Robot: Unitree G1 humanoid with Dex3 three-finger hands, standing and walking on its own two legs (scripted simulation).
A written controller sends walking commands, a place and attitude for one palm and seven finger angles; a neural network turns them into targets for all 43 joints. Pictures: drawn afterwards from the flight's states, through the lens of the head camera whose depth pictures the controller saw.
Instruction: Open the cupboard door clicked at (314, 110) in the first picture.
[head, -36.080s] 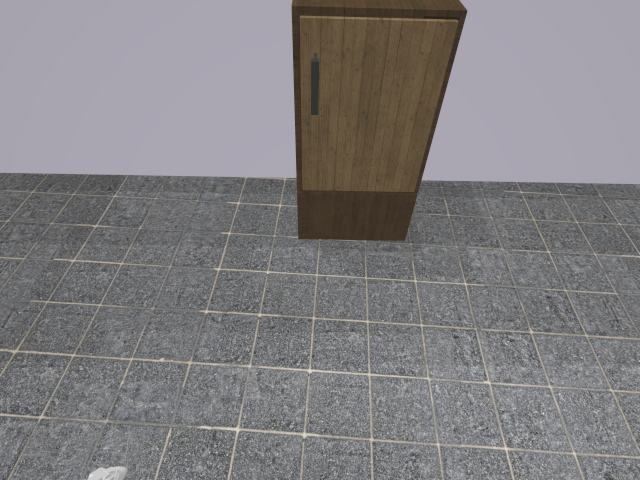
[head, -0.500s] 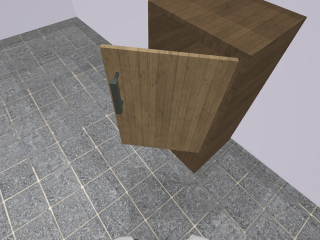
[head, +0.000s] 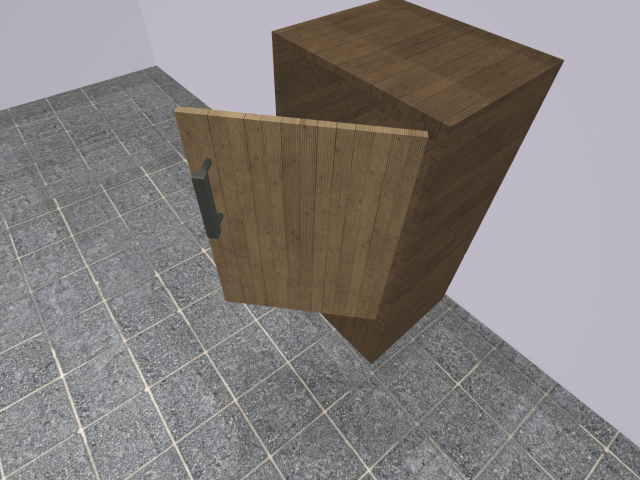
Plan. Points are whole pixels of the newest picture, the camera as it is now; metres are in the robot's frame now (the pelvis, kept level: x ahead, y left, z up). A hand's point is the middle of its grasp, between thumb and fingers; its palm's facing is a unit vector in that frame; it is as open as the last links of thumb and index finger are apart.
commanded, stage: come to a stop and stand still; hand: left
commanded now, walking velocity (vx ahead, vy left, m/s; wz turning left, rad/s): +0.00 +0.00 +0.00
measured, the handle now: (210, 199) +0.60 +0.25 -0.05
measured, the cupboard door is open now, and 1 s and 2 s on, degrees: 42 42 42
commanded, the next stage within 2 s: look again from close up in 0.12 s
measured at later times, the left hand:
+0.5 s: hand out of the picture +0.01 +0.20 -0.18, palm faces +0.04 -0.98 -0.20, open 7.4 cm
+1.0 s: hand out of the picture -0.06 +0.23 -0.18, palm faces +0.03 -0.98 -0.19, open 7.4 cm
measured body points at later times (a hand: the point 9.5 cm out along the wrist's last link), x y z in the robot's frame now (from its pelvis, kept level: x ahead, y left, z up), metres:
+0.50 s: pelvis -0.01 +0.02 -0.01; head -0.03 +0.03 +0.44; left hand +0.01 +0.25 -0.16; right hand +0.02 -0.23 -0.15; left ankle -0.01 +0.13 -0.74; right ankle -0.01 -0.08 -0.74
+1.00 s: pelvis -0.04 +0.05 +0.00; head -0.06 +0.06 +0.45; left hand -0.06 +0.28 -0.16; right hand -0.03 -0.18 -0.15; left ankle -0.01 +0.13 -0.74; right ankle -0.01 -0.08 -0.74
